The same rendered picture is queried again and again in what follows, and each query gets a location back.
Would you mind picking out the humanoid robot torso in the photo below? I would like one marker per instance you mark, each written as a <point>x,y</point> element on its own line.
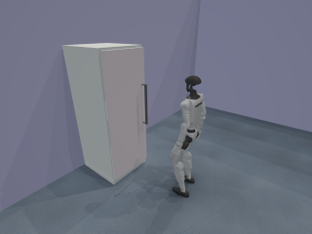
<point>195,115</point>

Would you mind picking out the right robot upper arm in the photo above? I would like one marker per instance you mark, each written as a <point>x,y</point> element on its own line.
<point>203,109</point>

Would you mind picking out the fridge door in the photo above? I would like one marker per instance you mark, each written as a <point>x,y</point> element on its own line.
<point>122,75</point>

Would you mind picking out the right robot thigh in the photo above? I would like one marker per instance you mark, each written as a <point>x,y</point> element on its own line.
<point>187,155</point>

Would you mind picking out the left robot upper arm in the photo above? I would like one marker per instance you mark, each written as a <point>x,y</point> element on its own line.
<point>185,110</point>

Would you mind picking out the left robot hand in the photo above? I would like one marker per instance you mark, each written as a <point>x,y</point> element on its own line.
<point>176,152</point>

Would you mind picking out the right robot hand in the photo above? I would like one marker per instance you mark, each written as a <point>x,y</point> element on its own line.
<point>199,131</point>

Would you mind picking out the handle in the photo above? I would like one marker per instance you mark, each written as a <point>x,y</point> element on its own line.
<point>145,104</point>

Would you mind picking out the right robot forearm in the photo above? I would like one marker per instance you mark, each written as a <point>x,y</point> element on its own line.
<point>201,122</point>

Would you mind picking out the left robot forearm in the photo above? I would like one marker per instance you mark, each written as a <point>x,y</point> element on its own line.
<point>182,136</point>

